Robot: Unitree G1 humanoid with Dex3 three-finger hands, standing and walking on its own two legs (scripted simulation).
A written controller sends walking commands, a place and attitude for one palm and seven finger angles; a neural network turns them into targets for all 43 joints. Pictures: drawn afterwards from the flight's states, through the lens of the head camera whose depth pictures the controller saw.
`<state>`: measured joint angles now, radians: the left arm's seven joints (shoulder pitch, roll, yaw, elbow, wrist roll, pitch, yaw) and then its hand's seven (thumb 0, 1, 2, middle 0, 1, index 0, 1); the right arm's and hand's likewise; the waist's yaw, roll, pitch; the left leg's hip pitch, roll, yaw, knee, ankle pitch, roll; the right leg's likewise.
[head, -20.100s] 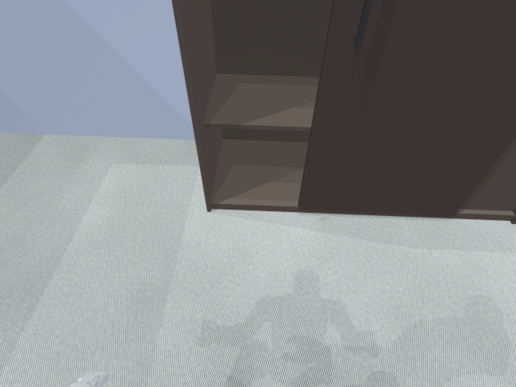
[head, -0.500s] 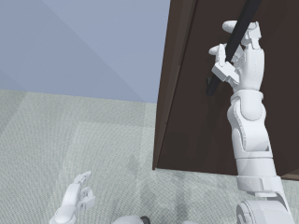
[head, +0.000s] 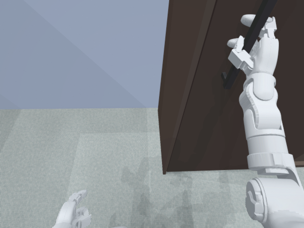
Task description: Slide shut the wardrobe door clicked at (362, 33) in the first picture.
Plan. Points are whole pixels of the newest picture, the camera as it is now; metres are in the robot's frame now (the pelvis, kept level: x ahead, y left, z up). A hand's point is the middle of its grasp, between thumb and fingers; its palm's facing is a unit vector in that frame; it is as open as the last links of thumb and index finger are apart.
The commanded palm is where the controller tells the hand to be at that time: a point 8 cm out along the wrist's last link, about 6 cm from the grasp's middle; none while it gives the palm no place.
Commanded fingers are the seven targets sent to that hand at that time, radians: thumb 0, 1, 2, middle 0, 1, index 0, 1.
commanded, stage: step sideways, sliding the door along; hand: right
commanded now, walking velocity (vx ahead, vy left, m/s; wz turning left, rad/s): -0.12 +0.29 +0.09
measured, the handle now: (250, 29) +0.48 -0.21 +0.27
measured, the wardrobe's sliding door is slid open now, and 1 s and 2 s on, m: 0.00 0.00 0.00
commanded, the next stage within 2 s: stop walking and hold the door there in 0.24 s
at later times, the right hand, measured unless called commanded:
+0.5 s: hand (236, 55) +0.44 -0.18 +0.23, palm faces +0.25 +0.95 -0.17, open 6.4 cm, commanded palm +0.41 -0.20 +0.22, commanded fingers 0.00 -0.90 -0.90 0.45 1.40 0.45 1.40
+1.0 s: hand (236, 55) +0.43 -0.18 +0.23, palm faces +0.13 +0.99 -0.10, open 6.4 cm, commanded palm +0.40 -0.19 +0.22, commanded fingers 0.00 -0.90 -0.90 0.45 1.40 0.45 1.40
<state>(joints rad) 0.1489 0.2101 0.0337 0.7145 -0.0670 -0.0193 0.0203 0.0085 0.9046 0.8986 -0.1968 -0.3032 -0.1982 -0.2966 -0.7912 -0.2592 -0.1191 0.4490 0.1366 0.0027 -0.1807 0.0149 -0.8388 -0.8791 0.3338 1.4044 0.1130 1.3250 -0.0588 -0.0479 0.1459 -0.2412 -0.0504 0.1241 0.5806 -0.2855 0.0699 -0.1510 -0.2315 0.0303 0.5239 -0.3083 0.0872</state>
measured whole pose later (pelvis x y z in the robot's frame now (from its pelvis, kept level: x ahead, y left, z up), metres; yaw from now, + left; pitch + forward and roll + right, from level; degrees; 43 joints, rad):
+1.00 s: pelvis +0.01 -0.06 +0.01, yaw +4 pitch -1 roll +0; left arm 0.17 0.23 0.01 0.67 -0.04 0.00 0.05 0.01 0.91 0.90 -0.19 -0.30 -0.20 -0.30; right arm -0.59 -0.24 -0.12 0.30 0.09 0.00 -0.16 0.00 -0.82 -0.84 0.44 1.40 0.10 1.30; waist 0.01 -0.04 0.05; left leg -0.23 0.03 0.01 0.48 -0.22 -0.02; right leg -0.12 -0.13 -0.16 0.44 -0.28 0.07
